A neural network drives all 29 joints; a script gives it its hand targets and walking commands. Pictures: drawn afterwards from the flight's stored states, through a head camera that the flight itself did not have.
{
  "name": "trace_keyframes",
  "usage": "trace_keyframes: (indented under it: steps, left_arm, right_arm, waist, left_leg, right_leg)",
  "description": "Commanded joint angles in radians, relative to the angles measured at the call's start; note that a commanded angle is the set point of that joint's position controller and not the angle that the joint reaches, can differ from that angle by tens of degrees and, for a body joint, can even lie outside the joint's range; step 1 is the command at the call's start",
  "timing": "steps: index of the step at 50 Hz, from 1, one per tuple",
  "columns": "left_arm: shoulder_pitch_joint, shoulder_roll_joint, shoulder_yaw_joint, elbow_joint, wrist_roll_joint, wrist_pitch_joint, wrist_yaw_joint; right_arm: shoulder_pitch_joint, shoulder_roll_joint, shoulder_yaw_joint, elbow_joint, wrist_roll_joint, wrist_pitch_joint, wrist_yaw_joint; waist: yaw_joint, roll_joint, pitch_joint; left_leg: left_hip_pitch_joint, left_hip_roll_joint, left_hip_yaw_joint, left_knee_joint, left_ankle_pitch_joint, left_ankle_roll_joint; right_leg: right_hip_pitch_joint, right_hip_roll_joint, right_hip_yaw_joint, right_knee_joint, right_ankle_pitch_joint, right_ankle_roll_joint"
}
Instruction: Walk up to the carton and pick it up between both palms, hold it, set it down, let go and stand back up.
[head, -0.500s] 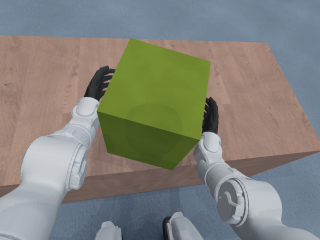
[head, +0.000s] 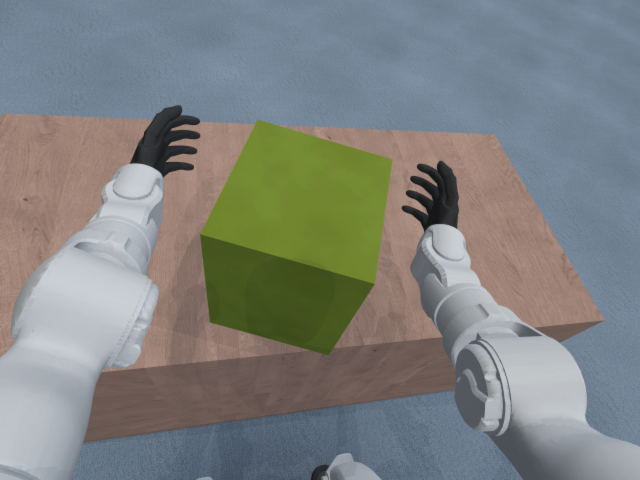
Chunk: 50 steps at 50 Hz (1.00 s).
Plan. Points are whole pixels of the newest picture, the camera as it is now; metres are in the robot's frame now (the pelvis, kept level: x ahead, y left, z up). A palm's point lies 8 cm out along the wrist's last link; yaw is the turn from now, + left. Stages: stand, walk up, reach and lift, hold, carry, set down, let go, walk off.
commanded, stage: set down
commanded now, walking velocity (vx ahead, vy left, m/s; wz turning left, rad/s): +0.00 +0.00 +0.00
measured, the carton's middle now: (295, 245) +0.46 -0.05 -0.04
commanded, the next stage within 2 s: none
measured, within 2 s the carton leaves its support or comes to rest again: neither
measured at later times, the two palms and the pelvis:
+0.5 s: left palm (148, 130) +0.51 +0.13 +0.14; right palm (458, 208) +0.40 -0.22 +0.12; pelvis +0.02 -0.01 +0.04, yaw +0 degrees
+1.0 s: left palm (115, 209) +0.45 +0.17 +0.08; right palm (430, 275) +0.34 -0.19 +0.07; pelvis +0.01 +0.00 +0.04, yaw +0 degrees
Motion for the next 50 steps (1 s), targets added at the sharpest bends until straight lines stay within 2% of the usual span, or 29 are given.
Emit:
trace_keyframes:
  steps: [1, 3, 5, 7, 8, 9, 10, 11, 13, 14, 17, 20, 22, 24, 26, 27, 28, 31, 36, 37, 39, 40, 41, 42, 43, 45, 46, 48, 50]
  left_arm:
    - [-0.518, 0.104, -0.007, -0.171, -0.014, 0.008, -0.004]
    - [-0.500, 0.111, -0.013, -0.141, -0.020, 0.038, -0.015]
    - [-0.470, 0.116, 0.003, -0.115, -0.010, 0.062, -0.029]
    - [-0.474, 0.122, 0.012, -0.135, 0.005, 0.075, -0.035]
    - [-0.465, 0.122, 0.010, -0.129, 0.010, 0.085, -0.035]
    - [-0.467, 0.129, 0.026, -0.196, 0.019, 0.081, -0.030]
    - [-0.453, 0.134, 0.043, -0.187, 0.040, 0.091, -0.031]
    - [-0.451, 0.142, 0.052, -0.203, 0.039, 0.092, -0.032]
    - [-0.435, 0.132, 0.049, -0.196, 0.041, 0.105, -0.038]
    - [-0.433, 0.145, 0.067, -0.200, 0.042, 0.105, -0.040]
    - [-0.430, 0.139, 0.056, -0.209, 0.036, 0.113, -0.039]
    - [-0.367, 0.146, 0.087, -0.205, 0.043, 0.115, -0.051]
    - [-0.346, 0.152, 0.121, -0.266, 0.069, 0.112, -0.043]
    - [-0.321, 0.164, 0.135, -0.275, 0.076, 0.112, -0.049]
    - [-0.313, 0.161, 0.148, -0.314, 0.087, 0.107, -0.049]
    - [-0.286, 0.153, 0.147, -0.314, 0.087, 0.104, -0.054]
    - [-0.252, 0.154, 0.173, -0.348, 0.101, 0.101, -0.054]
    - [-0.131, 0.164, 0.244, -0.399, 0.161, 0.099, -0.072]
    - [-0.130, 0.163, 0.255, -0.459, 0.140, 0.078, -0.066]
    - [-0.095, 0.156, 0.259, -0.530, 0.139, 0.070, -0.060]
    - [-0.067, 0.148, 0.250, -0.543, 0.139, 0.071, -0.069]
    - [-0.082, 0.152, 0.242, -0.512, 0.134, 0.075, -0.074]
    - [-0.094, 0.145, 0.224, -0.499, 0.120, 0.074, -0.077]
    - [-0.021, 0.135, 0.216, -0.482, 0.104, 0.076, -0.080]
    - [0.013, 0.138, 0.231, -0.541, 0.107, 0.073, -0.080]
    - [-0.025, 0.141, 0.220, -0.581, 0.108, 0.064, -0.071]
    - [0.005, 0.129, 0.222, -0.602, 0.115, 0.074, -0.068]
    - [0.037, 0.147, 0.245, -0.600, 0.124, 0.077, -0.074]
    - [0.056, 0.152, 0.245, -0.577, 0.124, 0.087, -0.077]
  right_arm:
    - [-0.397, -0.170, 0.032, -0.179, 0.024, 0.029, -0.013]
    - [-0.404, -0.173, 0.031, -0.195, 0.020, 0.056, -0.022]
    - [-0.381, -0.154, 0.059, -0.203, 0.035, 0.075, -0.031]
    - [-0.365, -0.143, 0.062, -0.221, 0.048, 0.093, -0.042]
    - [-0.361, -0.148, 0.065, -0.211, 0.049, 0.105, -0.046]
    - [-0.342, -0.141, 0.066, -0.239, 0.056, 0.101, -0.048]
    - [-0.325, -0.138, 0.070, -0.227, 0.060, 0.103, -0.052]
    - [-0.323, -0.131, 0.068, -0.258, 0.059, 0.101, -0.058]
    - [-0.323, -0.127, 0.063, -0.281, 0.045, 0.102, -0.070]
    - [-0.322, -0.123, 0.067, -0.303, 0.029, 0.105, -0.076]
    - [-0.309, -0.119, 0.050, -0.309, 0.017, 0.112, -0.084]
    - [-0.287, -0.108, 0.086, -0.369, 0.026, 0.109, -0.089]
    - [-0.246, -0.095, 0.091, -0.408, 0.030, 0.104, -0.095]
    - [-0.204, -0.070, 0.108, -0.415, 0.033, 0.103, -0.103]
    - [-0.198, -0.057, 0.120, -0.434, 0.040, 0.093, -0.103]
    - [-0.169, -0.047, 0.124, -0.440, 0.033, 0.085, -0.108]
    - [-0.136, -0.043, 0.137, -0.459, 0.039, 0.073, -0.109]
    - [0.005, 0.000, 0.157, -0.441, 0.033, 0.047, -0.128]
    - [0.001, 0.033, 0.130, -0.523, -0.014, 0.022, -0.142]
    - [0.044, 0.026, 0.119, -0.546, -0.014, 0.009, -0.143]
    - [0.059, 0.031, 0.113, -0.559, -0.031, -0.016, -0.152]
    - [0.043, 0.026, 0.114, -0.535, -0.040, -0.014, -0.150]
    - [0.025, 0.025, 0.091, -0.555, -0.060, -0.018, -0.154]
    - [0.059, 0.028, 0.100, -0.556, -0.066, -0.015, -0.156]
    - [0.092, 0.036, 0.102, -0.588, -0.062, -0.025, -0.159]
    - [0.085, 0.031, 0.067, -0.569, -0.076, -0.036, -0.161]
    - [0.111, 0.034, 0.084, -0.567, -0.064, -0.042, -0.160]
    - [0.142, 0.050, 0.102, -0.585, -0.054, -0.044, -0.161]
    - [0.148, 0.050, 0.096, -0.551, -0.066, -0.026, -0.160]
  waist:
    - [-0.019, 0.271, -0.623]
    - [-0.034, 0.245, -0.591]
    - [-0.024, 0.225, -0.559]
    - [-0.013, 0.250, -0.514]
    - [-0.026, 0.238, -0.493]
    - [-0.010, 0.256, -0.527]
    - [-0.013, 0.262, -0.529]
    - [-0.016, 0.241, -0.548]
    - [-0.027, 0.249, -0.538]
    - [-0.017, 0.218, -0.528]
    - [-0.025, 0.234, -0.503]
    - [-0.003, 0.165, -0.483]
    - [0.024, 0.190, -0.514]
    - [0.024, 0.180, -0.501]
    - [0.048, 0.210, -0.517]
    - [0.033, 0.194, -0.512]
    - [0.064, 0.203, -0.535]
    - [0.071, 0.168, -0.475]
    - [0.076, 0.145, -0.411]
    - [0.078, 0.166, -0.443]
    - [0.062, 0.184, -0.471]
    - [0.067, 0.194, -0.434]
    - [0.051, 0.187, -0.426]
    - [0.056, 0.158, -0.397]
    - [0.068, 0.144, -0.412]
    - [0.059, 0.201, -0.422]
    - [0.075, 0.232, -0.424]
    - [0.089, 0.222, -0.401]
    - [0.077, 0.189, -0.331]
  left_leg:
    - [0.640, -0.045, -0.009, -0.150, 0.287, -0.120]
    - [0.644, -0.048, -0.005, -0.166, 0.297, -0.111]
    - [0.663, -0.058, 0.009, -0.174, 0.327, -0.101]
    - [0.650, -0.063, 0.014, -0.197, 0.308, -0.101]
    - [0.666, -0.057, 0.010, -0.216, 0.302, -0.095]
    - [0.703, -0.054, 0.007, -0.220, 0.361, -0.104]
    - [0.747, -0.054, 0.012, -0.215, 0.410, -0.109]
    - [0.760, -0.053, 0.014, -0.211, 0.424, -0.104]
    - [0.776, -0.052, 0.019, -0.220, 0.437, -0.107]
    - [0.764, -0.053, 0.024, -0.224, 0.413, -0.096]
    - [0.780, -0.044, 0.022, -0.249, 0.413, -0.105]
    - [0.762, -0.053, 0.037, -0.271, 0.381, -0.078]
    - [0.772, -0.054, 0.038, -0.285, 0.415, -0.084]
    - [0.788, -0.057, 0.043, -0.280, 0.420, -0.080]
    - [0.792, -0.055, 0.049, -0.278, 0.459, -0.087]
    - [0.800, -0.055, 0.048, -0.275, 0.454, -0.084]
    - [0.803, -0.052, 0.047, -0.278, 0.476, -0.087]
    - [0.842, -0.053, 0.048, -0.282, 0.540, -0.083]
    - [0.759, -0.047, 0.057, -0.306, 0.362, -0.067]
    - [0.795, -0.038, 0.050, -0.303, 0.402, -0.080]
    - [0.833, -0.033, 0.047, -0.277, 0.458, -0.092]
    - [0.819, -0.034, 0.047, -0.274, 0.406, -0.091]
    - [0.783, -0.029, 0.043, -0.286, 0.312, -0.085]
    - [0.766, -0.025, 0.036, -0.292, 0.286, -0.076]
    - [0.775, -0.021, 0.028, -0.293, 0.309, -0.078]
    - [0.761, -0.013, 0.020, -0.293, 0.276, -0.093]
    - [0.793, -0.004, 0.014, -0.291, 0.309, -0.100]
    - [0.781, -0.010, 0.020, -0.285, 0.290, -0.091]
    - [0.748, -0.007, 0.018, -0.309, 0.235, -0.078]
  right_leg:
    - [0.222, 0.082, -0.083, -0.120, 0.188, -0.081]
    - [0.255, 0.080, -0.084, -0.146, 0.208, -0.075]
    - [0.309, 0.074, -0.075, -0.176, 0.238, -0.071]
    - [0.329, 0.072, -0.065, -0.194, 0.218, -0.075]
    - [0.349, 0.076, -0.071, -0.207, 0.224, -0.076]
    - [0.356, 0.078, -0.075, -0.213, 0.265, -0.078]
    - [0.365, 0.081, -0.080, -0.231, 0.302, -0.076]
    - [0.361, 0.081, -0.082, -0.238, 0.314, -0.072]
    - [0.371, 0.080, -0.083, -0.258, 0.331, -0.075]
    - [0.389, 0.078, -0.082, -0.261, 0.323, -0.069]
    - [0.402, 0.086, -0.092, -0.276, 0.336, -0.074]
    - [0.470, 0.081, -0.081, -0.295, 0.349, -0.060]
    - [0.510, 0.083, -0.076, -0.297, 0.376, -0.063]
    - [0.520, 0.081, -0.070, -0.313, 0.374, -0.059]
    - [0.514, 0.082, -0.072, -0.310, 0.395, -0.065]
    - [0.523, 0.083, -0.070, -0.317, 0.399, -0.063]
    - [0.536, 0.083, -0.067, -0.313, 0.408, -0.066]
    - [0.594, 0.085, -0.059, -0.329, 0.464, -0.052]
    - [0.558, 0.082, -0.056, -0.339, 0.305, -0.052]
    - [0.556, 0.088, -0.061, -0.333, 0.322, -0.056]
    - [0.539, 0.095, -0.065, -0.337, 0.350, -0.058]
    - [0.504, 0.091, -0.066, -0.336, 0.293, -0.062]
    - [0.488, 0.089, -0.070, -0.337, 0.235, -0.060]
    - [0.511, 0.091, -0.069, -0.320, 0.243, -0.061]
    - [0.528, 0.092, -0.069, -0.312, 0.269, -0.056]
    - [0.496, 0.097, -0.078, -0.304, 0.229, -0.059]
    - [0.492, 0.101, -0.082, -0.305, 0.230, -0.064]
    - [0.505, 0.097, -0.069, -0.315, 0.210, -0.064]
    - [0.525, 0.095, -0.068, -0.308, 0.190, -0.060]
